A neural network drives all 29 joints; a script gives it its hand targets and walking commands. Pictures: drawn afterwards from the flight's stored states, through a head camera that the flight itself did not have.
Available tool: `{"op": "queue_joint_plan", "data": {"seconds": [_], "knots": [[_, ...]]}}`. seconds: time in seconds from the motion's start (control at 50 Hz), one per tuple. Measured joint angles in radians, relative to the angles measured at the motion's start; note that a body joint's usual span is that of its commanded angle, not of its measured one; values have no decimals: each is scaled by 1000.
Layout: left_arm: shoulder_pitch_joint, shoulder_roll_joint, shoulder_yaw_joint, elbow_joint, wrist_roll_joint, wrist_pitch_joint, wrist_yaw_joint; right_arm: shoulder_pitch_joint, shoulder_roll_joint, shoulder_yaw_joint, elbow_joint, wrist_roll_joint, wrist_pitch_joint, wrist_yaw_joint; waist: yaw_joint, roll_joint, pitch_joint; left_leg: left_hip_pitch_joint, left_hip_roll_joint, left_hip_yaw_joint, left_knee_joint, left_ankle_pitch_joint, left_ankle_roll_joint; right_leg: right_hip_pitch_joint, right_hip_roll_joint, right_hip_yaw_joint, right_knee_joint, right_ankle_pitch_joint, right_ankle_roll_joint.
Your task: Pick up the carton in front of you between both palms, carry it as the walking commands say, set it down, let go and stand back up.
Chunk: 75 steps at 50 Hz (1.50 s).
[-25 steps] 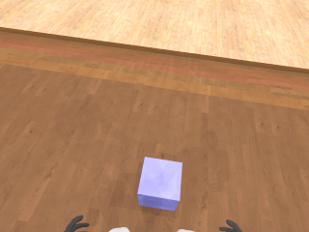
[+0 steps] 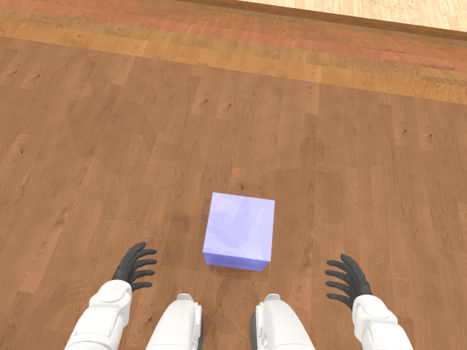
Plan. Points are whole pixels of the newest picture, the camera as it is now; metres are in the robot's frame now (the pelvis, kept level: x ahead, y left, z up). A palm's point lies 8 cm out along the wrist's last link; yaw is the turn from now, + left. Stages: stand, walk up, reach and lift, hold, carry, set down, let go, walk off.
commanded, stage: reach and lift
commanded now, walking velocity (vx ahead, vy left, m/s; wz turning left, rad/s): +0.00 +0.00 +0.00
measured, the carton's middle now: (238, 234) +0.43 -0.04 -0.58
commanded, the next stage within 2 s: none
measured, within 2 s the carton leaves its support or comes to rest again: neither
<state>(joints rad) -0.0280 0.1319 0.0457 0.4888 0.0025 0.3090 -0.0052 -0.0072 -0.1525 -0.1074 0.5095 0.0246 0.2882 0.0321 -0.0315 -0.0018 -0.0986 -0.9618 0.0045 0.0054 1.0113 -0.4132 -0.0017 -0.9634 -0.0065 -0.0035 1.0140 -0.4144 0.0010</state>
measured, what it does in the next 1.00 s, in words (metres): lowers itself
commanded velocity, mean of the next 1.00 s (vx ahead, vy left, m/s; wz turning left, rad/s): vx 0.00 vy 0.00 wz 0.00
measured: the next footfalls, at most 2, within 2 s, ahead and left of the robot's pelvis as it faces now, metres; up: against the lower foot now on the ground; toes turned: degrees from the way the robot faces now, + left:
none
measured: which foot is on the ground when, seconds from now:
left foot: down 0.00-1.00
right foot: down 0.00-1.00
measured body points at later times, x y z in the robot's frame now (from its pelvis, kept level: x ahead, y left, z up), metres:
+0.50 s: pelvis -0.06 +0.00 -0.06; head +0.19 +0.00 +0.31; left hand +0.44 +0.16 -0.15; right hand +0.39 -0.23 -0.15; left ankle +0.03 +0.12 -0.67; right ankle +0.03 -0.12 -0.67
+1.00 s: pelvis -0.04 +0.00 -0.16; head +0.28 +0.00 +0.16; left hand +0.47 +0.16 -0.32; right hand +0.42 -0.23 -0.31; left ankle +0.03 +0.12 -0.67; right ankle +0.03 -0.12 -0.67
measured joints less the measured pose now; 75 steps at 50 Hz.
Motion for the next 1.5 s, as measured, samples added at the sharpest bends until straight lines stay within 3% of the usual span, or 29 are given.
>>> {"op": "queue_joint_plan", "data": {"seconds": [0.22,0.42,0.54,0.74,0.9,1.16,1.32,1.5], "knots": [[-488,46,66,182,-30,82,11,-452,-13,-65,119,22,86,-48,-17,11,80,-170,4,-5,126,17,0,-167,3,-3,120,20,0],[-867,95,133,385,-22,-23,39,-799,-21,-157,283,21,-25,-95,-38,21,95,-403,-1,-15,188,50,-1,-393,-1,-12,177,52,2],[-1034,137,145,471,-33,-107,49,-944,-55,-180,349,39,-112,-101,-44,27,68,-535,-2,-14,195,65,2,-525,-2,-11,182,67,5],[-1056,118,197,472,31,-212,33,-963,-51,-245,362,1,-228,-59,-38,24,-9,-655,-2,-6,147,74,4,-648,-1,-2,138,78,7],[-1025,87,215,486,53,-250,45,-948,-31,-271,415,-20,-275,-51,-33,22,-90,-868,0,-10,340,-9,2,-861,2,-3,328,-4,8],[-1089,177,45,411,-135,-242,116,-1027,-122,-119,363,161,-264,-120,-29,12,98,-1204,0,-8,814,-103,4,-1198,7,6,802,-97,14],[-1274,229,-4,551,-210,-225,131,-1204,-157,-60,478,218,-238,-155,-33,10,262,-1289,-1,-9,1002,-91,6,-1282,8,7,990,-86,16],[-1409,264,-59,702,-256,-272,120,-1346,-175,-11,629,246,-278,-158,-32,5,415,-1333,-4,-21,1116,-88,-2,-1323,7,-4,1102,-83,9]]}}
